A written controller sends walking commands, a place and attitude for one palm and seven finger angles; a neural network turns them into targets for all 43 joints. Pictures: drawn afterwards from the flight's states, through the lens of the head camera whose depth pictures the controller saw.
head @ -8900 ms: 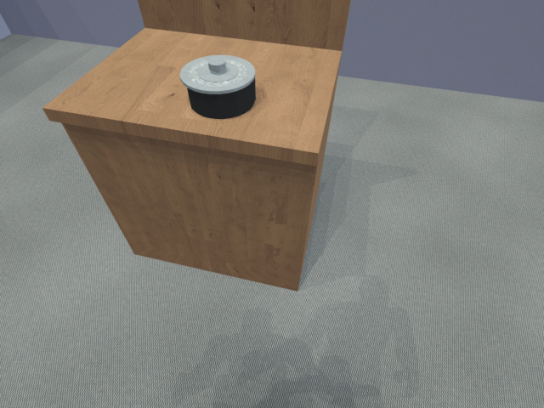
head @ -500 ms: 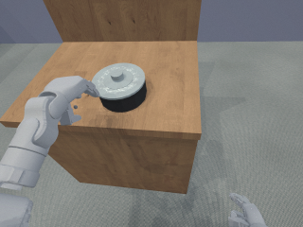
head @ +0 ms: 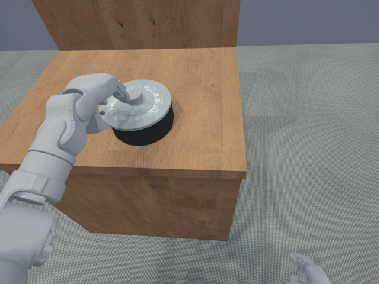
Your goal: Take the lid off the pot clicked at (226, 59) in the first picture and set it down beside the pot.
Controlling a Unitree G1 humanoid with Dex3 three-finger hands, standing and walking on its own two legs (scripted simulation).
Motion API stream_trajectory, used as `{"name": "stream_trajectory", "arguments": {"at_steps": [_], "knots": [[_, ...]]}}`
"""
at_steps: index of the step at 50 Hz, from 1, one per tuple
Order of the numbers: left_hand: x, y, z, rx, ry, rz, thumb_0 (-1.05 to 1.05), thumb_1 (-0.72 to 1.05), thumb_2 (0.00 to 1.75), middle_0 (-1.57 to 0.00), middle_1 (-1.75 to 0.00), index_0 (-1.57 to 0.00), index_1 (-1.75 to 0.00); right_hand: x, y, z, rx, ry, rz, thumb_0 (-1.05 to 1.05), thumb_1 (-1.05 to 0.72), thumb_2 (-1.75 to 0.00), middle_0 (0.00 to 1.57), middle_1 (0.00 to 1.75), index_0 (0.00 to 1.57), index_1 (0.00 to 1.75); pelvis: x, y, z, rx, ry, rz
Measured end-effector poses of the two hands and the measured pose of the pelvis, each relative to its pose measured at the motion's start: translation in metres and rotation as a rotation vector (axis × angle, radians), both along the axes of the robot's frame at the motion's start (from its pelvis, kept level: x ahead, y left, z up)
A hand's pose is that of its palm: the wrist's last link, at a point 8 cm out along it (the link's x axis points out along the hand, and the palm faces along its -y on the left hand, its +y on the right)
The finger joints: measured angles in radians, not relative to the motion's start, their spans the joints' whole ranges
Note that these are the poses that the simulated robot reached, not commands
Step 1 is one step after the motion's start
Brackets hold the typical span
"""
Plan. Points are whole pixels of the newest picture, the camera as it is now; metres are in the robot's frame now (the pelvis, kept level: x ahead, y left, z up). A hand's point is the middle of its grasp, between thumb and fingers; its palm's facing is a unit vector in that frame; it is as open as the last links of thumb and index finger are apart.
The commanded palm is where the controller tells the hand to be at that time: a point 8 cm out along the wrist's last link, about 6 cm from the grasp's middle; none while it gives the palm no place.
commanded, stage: move the open hand above the knob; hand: left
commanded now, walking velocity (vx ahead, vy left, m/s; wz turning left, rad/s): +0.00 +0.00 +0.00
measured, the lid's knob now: (133, 96) +0.54 +0.17 +0.08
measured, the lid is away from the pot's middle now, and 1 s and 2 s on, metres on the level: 0.00 0.00 0.01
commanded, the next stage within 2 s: lower the open fingers around the knob in 1.40 s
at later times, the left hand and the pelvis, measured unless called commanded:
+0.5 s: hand (124, 87) +0.50 +0.16 +0.15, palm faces -0.35 -0.05 -0.93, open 10.1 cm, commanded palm +0.50 +0.17 +0.21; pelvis +0.01 +0.01 +0.00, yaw -1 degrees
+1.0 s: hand (121, 83) +0.51 +0.17 +0.15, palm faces -0.35 -0.06 -0.94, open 10.1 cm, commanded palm +0.50 +0.18 +0.21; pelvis +0.01 +0.01 +0.00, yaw -2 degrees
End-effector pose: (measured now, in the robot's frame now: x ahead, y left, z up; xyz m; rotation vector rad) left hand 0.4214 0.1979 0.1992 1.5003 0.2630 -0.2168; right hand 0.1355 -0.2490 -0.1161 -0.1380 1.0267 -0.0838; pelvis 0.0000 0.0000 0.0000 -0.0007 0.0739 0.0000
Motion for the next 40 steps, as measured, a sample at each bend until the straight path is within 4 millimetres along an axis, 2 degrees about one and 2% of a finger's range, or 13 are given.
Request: {"name": "stream_trajectory", "arguments": {"at_steps": [6, 12, 17, 31, 36, 40], "knots": [[0.014, -0.006, -0.003, 0.007, 0.024, -0.002, 0.00, -0.30, 1.43, -0.83, -0.08, -0.84, -0.08, -0.005, 0.001, -0.002, -0.010, 0.027, -0.013, 0.01, -0.91, -0.90, 0.20, 0.30, 0.20, 0.30, 0.002, 0.003, -0.001, -0.002, 0.011, 0.002], [0.032, -0.011, 0.002, 0.014, 0.026, -0.001, 0.00, -0.30, 1.43, -0.83, -0.08, -0.84, -0.08, -0.021, -0.001, -0.004, -0.028, 0.064, -0.042, 0.01, -0.91, -0.90, 0.20, 0.30, 0.20, 0.30, 0.003, 0.005, -0.001, -0.003, 0.026, 0.004], [0.049, -0.018, -0.001, 0.013, 0.054, 0.002, 0.00, -0.30, 1.43, -0.83, -0.08, -0.84, -0.08, -0.042, -0.004, -0.009, -0.040, 0.123, -0.079, 0.01, -0.91, -0.90, 0.20, 0.30, 0.20, 0.30, 0.004, 0.007, -0.002, -0.003, 0.043, -0.001], [0.093, -0.039, 0.009, 0.021, 0.055, -0.004, 0.00, -0.30, 1.43, -0.83, -0.08, -0.84, -0.08, -0.114, -0.009, -0.015, -0.063, 0.286, -0.214, 0.01, -0.91, -0.90, 0.20, 0.30, 0.20, 0.30, 0.011, 0.010, -0.003, -0.002, 0.095, -0.025], [0.100, -0.046, 0.012, -0.002, 0.039, -0.026, 0.00, -0.29, 1.43, -0.83, -0.08, -0.84, -0.08, -0.132, -0.009, -0.015, -0.064, 0.321, -0.238, 0.01, -0.91, -0.90, 0.20, 0.30, 0.20, 0.30, 0.013, 0.009, -0.004, 0.000, 0.111, -0.038], [0.098, -0.045, 0.012, -0.010, 0.036, -0.025, 0.00, -0.29, 1.43, -0.83, -0.08, -0.84, -0.08, -0.136, -0.009, -0.016, -0.055, 0.323, -0.250, 0.01, -0.91, -0.90, 0.20, 0.30, 0.20, 0.30, 0.015, 0.008, -0.003, 0.001, 0.105, -0.045]]}}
